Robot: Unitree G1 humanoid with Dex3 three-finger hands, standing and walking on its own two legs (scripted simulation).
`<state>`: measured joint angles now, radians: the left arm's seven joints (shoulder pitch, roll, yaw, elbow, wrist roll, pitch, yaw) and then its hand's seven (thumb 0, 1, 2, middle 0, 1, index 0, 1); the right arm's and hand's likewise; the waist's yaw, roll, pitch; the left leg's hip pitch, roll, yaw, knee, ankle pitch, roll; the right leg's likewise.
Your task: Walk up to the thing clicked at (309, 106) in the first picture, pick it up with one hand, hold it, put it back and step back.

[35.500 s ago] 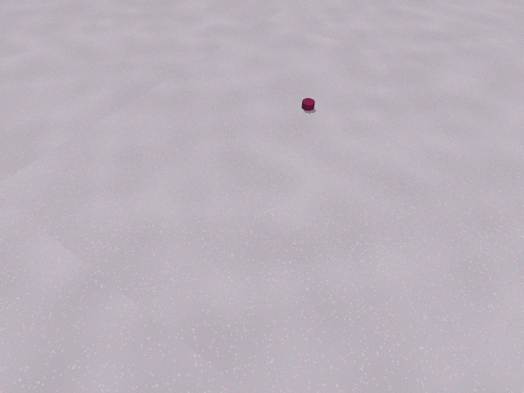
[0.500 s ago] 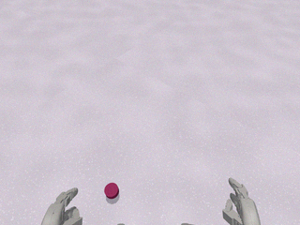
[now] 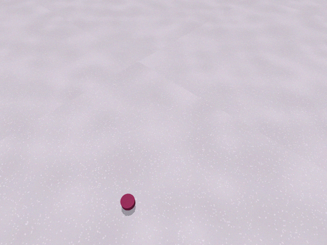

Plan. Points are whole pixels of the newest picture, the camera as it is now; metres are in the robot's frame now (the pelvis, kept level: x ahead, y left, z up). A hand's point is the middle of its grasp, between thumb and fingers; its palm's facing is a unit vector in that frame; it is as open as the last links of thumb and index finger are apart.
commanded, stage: stand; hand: left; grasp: from above
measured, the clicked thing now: (128, 202) +0.44 +0.22 -0.73
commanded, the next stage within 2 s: none
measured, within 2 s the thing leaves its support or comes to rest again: neither
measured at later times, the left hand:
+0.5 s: hand out of the picture +0.04 +0.24 -0.14, palm faces +0.03 -0.94 -0.34, open 7.4 cm
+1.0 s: hand out of the picture +0.06 +0.24 -0.13, palm faces +0.01 -0.94 -0.33, open 7.4 cm
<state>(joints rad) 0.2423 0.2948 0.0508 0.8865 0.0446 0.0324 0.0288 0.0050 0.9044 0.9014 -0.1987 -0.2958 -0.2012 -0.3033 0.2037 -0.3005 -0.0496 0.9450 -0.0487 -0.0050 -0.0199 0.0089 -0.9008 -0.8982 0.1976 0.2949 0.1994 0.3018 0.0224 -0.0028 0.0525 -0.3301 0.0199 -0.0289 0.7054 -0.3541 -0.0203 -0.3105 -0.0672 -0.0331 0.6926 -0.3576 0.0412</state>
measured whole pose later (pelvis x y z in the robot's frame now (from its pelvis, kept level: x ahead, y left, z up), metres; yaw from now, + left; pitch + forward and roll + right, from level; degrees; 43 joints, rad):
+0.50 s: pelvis +0.00 +0.00 +0.03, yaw +0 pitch -4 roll +0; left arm 0.16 0.30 0.04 1.14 0.03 0.00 0.02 0.00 0.90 0.90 -0.20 -0.30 -0.20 -0.30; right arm 0.16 -0.30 -0.03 1.10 -0.02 0.01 -0.02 0.00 -0.90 -0.90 0.20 0.29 0.20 0.30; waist 0.02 0.01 0.07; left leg -0.14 0.02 -0.03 0.41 -0.20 -0.02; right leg -0.11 -0.06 -0.05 0.39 -0.21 0.04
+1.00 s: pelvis +0.01 +0.00 +0.03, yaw +0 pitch -3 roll +0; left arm 0.12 0.31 0.03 1.16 0.02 -0.01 0.01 0.00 0.90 0.90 -0.20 -0.30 -0.20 -0.30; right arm 0.13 -0.32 -0.01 1.13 -0.02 0.01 -0.01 0.00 -0.90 -0.90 0.20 0.29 0.20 0.30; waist 0.01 0.01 0.08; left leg -0.13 0.03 -0.03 0.37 -0.19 -0.03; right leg -0.10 -0.05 -0.05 0.35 -0.19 0.04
